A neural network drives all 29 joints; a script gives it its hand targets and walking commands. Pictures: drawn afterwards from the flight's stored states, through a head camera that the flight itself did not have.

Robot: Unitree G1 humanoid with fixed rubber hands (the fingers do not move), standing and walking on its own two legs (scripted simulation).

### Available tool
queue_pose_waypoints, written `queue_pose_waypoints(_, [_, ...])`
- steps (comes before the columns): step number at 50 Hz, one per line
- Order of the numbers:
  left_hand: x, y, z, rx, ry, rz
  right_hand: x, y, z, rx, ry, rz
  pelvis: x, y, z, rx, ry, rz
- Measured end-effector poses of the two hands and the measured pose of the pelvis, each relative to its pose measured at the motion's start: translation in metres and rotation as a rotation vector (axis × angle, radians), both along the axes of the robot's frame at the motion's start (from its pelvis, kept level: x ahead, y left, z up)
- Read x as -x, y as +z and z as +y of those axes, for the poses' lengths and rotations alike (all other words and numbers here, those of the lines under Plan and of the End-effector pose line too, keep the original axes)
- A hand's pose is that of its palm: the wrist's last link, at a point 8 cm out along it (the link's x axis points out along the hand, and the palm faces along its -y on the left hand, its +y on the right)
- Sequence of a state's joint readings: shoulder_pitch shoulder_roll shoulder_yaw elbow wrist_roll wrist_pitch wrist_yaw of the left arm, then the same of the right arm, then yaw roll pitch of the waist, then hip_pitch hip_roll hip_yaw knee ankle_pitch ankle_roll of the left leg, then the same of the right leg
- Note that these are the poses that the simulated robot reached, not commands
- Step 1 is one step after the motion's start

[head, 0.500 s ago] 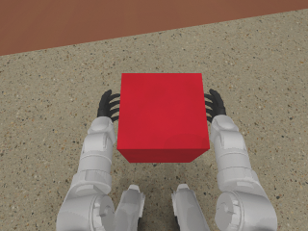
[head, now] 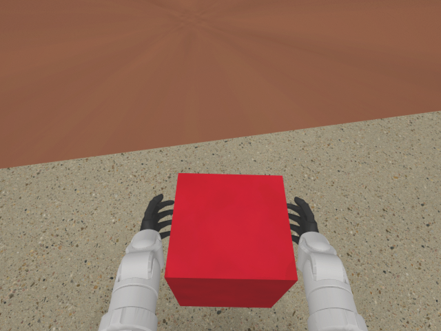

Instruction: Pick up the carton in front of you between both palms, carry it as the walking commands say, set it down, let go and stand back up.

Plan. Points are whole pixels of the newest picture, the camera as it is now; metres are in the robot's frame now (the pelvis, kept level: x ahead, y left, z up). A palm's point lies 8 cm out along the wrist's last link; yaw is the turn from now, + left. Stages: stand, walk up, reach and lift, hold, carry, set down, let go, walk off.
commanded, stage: reach and lift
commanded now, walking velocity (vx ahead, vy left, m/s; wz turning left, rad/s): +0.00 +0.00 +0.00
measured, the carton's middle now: (227, 245) +0.32 +0.00 -0.09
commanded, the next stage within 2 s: hold in 1.22 s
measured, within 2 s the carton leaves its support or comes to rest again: neither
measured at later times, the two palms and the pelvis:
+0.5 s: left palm (140, 229) +0.29 +0.15 +0.05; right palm (317, 235) +0.29 -0.15 +0.05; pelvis -0.01 +0.00 +0.02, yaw +0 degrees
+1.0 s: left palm (139, 223) +0.30 +0.15 +0.06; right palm (318, 227) +0.30 -0.15 +0.06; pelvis +0.01 +0.00 +0.03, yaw +0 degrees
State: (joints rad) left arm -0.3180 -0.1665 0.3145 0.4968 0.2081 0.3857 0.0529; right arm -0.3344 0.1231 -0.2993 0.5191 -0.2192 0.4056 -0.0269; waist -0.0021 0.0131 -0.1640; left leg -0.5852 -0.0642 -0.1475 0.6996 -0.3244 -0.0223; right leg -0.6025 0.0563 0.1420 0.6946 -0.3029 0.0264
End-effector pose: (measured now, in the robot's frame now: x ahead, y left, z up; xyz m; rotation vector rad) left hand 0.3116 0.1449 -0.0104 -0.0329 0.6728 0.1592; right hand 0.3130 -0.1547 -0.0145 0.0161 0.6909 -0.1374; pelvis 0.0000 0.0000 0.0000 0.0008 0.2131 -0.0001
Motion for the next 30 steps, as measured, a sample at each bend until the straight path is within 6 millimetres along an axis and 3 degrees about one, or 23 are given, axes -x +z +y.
queue_pose_waypoints(12, [0.016,0.057,0.004,-0.034,-0.043,-0.02,0.02,0.059,0.004,0.035,0.011,-0.02,-0.006,0.024,0.0,0.003,0.001,-0.207])
queue_pose_waypoints(22, [0.024,0.058,0.003,-0.038,-0.045,0.012,0.028,0.059,0.003,0.034,0.011,0.011,0.008,0.023,-0.001,0.001,-0.002,-0.26])
queue_pose_waypoints(30, [0.019,0.065,0.002,-0.037,-0.041,-0.003,0.023,0.065,0.002,0.026,0.006,-0.004,0.008,0.025,-0.002,0.0,-0.001,-0.267])
